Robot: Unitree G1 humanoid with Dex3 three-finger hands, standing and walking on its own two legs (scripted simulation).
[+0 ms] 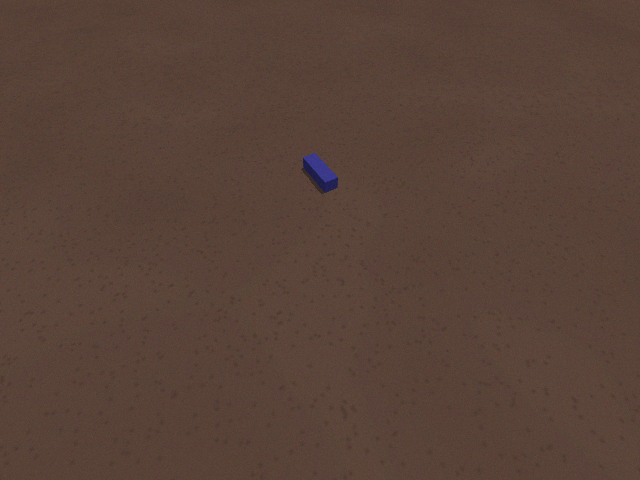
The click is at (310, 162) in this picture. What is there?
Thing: lying carton
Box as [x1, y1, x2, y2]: [303, 153, 337, 192]
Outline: 303,157 303,167 325,192 337,187 337,177 315,153
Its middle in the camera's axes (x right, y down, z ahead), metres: +0.00 -0.34 +1.86
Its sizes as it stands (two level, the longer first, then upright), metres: 0.209 0.068 0.062
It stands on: the floor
